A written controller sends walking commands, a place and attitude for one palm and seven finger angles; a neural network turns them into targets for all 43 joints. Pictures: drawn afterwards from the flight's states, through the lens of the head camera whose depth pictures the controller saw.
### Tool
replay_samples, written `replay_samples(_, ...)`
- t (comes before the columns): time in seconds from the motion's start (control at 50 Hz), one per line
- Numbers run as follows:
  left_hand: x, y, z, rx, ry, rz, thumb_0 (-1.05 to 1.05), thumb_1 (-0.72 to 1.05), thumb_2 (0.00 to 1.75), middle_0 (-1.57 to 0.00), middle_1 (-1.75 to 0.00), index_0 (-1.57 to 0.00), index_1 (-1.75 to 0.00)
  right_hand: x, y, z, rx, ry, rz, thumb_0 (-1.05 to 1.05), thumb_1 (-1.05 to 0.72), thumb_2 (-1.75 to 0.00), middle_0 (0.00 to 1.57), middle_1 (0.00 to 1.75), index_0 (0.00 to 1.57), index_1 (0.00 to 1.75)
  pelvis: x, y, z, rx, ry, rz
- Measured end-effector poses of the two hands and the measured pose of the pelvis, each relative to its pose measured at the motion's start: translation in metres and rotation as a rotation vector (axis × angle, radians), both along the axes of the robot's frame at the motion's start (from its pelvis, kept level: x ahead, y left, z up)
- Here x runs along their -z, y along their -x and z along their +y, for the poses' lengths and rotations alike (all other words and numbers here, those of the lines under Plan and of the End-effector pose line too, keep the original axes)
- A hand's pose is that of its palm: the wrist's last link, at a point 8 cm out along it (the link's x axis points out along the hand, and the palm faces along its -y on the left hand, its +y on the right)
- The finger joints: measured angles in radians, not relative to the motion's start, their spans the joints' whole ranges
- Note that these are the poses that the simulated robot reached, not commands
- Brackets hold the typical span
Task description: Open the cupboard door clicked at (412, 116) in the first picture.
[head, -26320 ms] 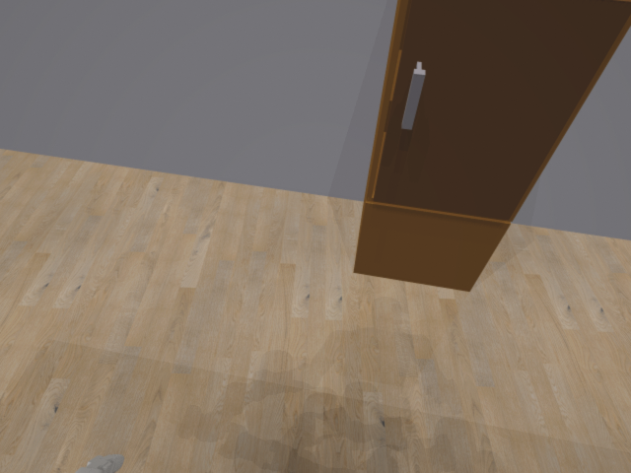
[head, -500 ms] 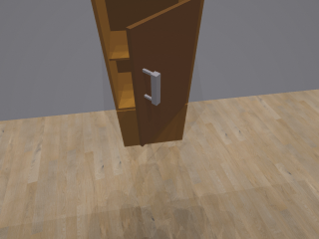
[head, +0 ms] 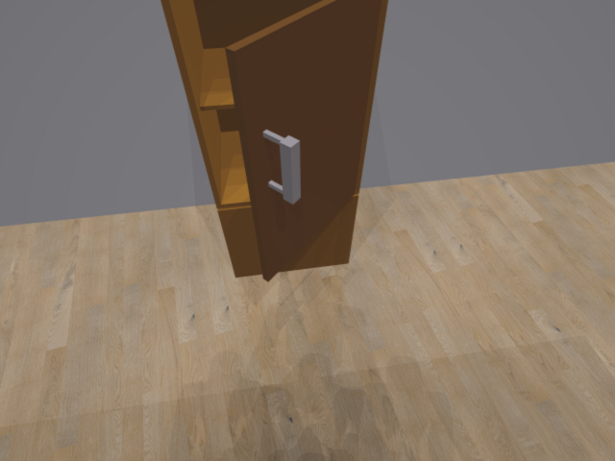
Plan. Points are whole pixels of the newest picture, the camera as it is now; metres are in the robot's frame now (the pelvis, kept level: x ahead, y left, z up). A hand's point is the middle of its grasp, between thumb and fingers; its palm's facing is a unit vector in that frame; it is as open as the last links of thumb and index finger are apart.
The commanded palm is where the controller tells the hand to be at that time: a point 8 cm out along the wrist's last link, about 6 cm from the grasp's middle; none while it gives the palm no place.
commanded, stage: look to check the result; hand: left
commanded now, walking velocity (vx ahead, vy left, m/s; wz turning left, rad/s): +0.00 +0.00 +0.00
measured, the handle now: (281, 167) +0.60 +0.08 +0.02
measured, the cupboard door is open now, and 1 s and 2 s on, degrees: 44 44 44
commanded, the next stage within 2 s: walk to a spot facing it in 0.20 s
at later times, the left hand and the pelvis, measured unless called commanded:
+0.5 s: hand out of the picture +0.01 +0.17 -0.18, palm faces +0.02 -0.98 -0.21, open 7.3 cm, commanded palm none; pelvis +0.01 -0.01 +0.00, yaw -3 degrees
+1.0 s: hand out of the picture +0.10 +0.15 -0.16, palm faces -0.25 -0.92 -0.32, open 7.3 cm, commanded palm none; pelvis -0.02 -0.04 -0.01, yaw -18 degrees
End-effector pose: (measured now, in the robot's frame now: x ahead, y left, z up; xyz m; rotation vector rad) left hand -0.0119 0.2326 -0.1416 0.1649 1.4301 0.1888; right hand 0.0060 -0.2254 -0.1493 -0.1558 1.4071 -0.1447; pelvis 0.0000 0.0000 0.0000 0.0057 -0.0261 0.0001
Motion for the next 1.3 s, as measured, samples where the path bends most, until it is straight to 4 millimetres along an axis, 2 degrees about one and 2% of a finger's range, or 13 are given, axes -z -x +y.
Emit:
replay_samples(0.14, 0.001, -0.001, -0.005, -0.005, 0.005, 0.007, 0.0, 0.91, 0.9, -0.2, -0.3, -0.2, -0.3, 0.0, -0.009, -0.004, -0.003, 0.004, -0.011, 0.01, -0.91, -0.9, 0.2, 0.3, 0.2, 0.3, 0.0, -0.005, -0.003, 0.001, -0.003, -0.001)
replay_samples(0.36, 0.002, -0.013, -0.015, -0.004, 0.017, -0.016, 0.0, 0.91, 0.9, -0.2, -0.3, -0.2, -0.3, -0.001, -0.017, -0.009, -0.006, 0.009, -0.02, 0.01, -0.91, -0.9, 0.2, 0.3, 0.2, 0.3, 0.0, -0.01, -0.008, 0.001, -0.006, 0.0)
replay_samples(0.48, 0.005, -0.017, -0.017, 0.009, 0.021, -0.001, 0.0, 0.91, 0.9, -0.2, -0.3, -0.2, -0.3, 0.002, -0.014, -0.011, 0.042, 0.019, -0.026, 0.01, -0.91, -0.9, 0.2, 0.3, 0.2, 0.3, 0.003, -0.01, -0.009, 0.044, 0.001, 0.004)
replay_samples(0.58, 0.01, -0.025, -0.011, 0.043, 0.02, 0.013, 0.0, 0.91, 0.9, -0.2, -0.3, -0.2, -0.3, 0.004, -0.005, -0.015, 0.107, 0.039, -0.039, 0.01, -0.91, -0.9, 0.2, 0.3, 0.2, 0.3, 0.009, -0.008, -0.008, 0.09, 0.007, 0.006)
replay_samples(0.66, 0.013, -0.04, -0.003, 0.081, 0.011, 0.0, 0.0, 0.91, 0.9, -0.2, -0.3, -0.2, -0.3, 0.004, 0.004, -0.019, 0.149, 0.059, -0.047, 0.01, -0.91, -0.9, 0.2, 0.3, 0.2, 0.3, 0.012, -0.005, -0.006, 0.126, 0.002, 0.012)
replay_samples(0.76, 0.007, -0.072, 0.002, 0.163, -0.02, -0.043, 0.0, 0.91, 0.9, -0.2, -0.3, -0.2, -0.3, 0.007, 0.021, -0.026, 0.19, 0.061, -0.071, 0.01, -0.91, -0.9, 0.2, 0.3, 0.2, 0.3, 0.014, 0.006, -0.008, 0.198, -0.017, 0.025)
replay_samples(0.86, -0.006, -0.109, -0.011, 0.25, -0.053, -0.146, 0.0, 0.91, 0.9, -0.19, -0.3, -0.2, -0.3, 0.018, 0.042, -0.043, 0.227, 0.036, -0.066, 0.01, -0.91, -0.9, 0.2, 0.3, 0.2, 0.3, 0.017, 0.015, -0.023, 0.248, -0.018, 0.03)
replay_samples(0.92, -0.008, -0.12, -0.021, 0.294, -0.076, -0.186, 0.0, 0.91, 0.9, -0.19, -0.3, -0.2, -0.3, 0.023, 0.047, -0.058, 0.263, 0.029, -0.063, 0.01, -0.91, -0.9, 0.2, 0.3, 0.2, 0.3, 0.021, 0.02, -0.033, 0.27, -0.024, 0.026)
replay_samples(1.02, -0.015, -0.121, -0.038, 0.346, -0.072, -0.158, 0.0, 0.91, 0.9, -0.2, -0.3, -0.2, -0.3, 0.007, 0.037, -0.076, 0.317, 0.054, -0.124, 0.01, -0.91, -0.9, 0.2, 0.3, 0.2, 0.3, 0.009, 0.021, -0.039, 0.328, -0.031, 0.028)
replay_samples(1.1, -0.014, -0.123, -0.049, 0.384, -0.043, -0.134, 0.0, 0.91, 0.9, -0.2, -0.3, -0.2, -0.3, -0.007, 0.023, -0.083, 0.351, 0.079, -0.193, 0.01, -0.91, -0.9, 0.19, 0.3, 0.2, 0.3, 0.004, 0.018, -0.039, 0.378, -0.035, 0.035)
replay_samples(1.22, -0.003, -0.131, -0.052, 0.424, 0.004, -0.112, 0.0, 0.91, 0.9, -0.2, -0.3, -0.2, -0.3, -0.022, 0.005, -0.08, 0.383, 0.116, -0.269, 0.01, -0.91, -0.9, 0.19, 0.3, 0.2, 0.3, 0.003, 0.012, -0.031, 0.447, -0.026, 0.047)
replay_samples(1.3, 0.013, -0.148, -0.047, 0.453, 0.034, -0.105, 0.0, 0.91, 0.9, -0.2, -0.3, -0.21, -0.3, -0.023, 0.005, -0.07, 0.402, 0.158, -0.31, 0.01, -0.91, -0.9, 0.2, 0.3, 0.2, 0.3, 0.013, 0.004, -0.02, 0.486, 0.004, 0.067)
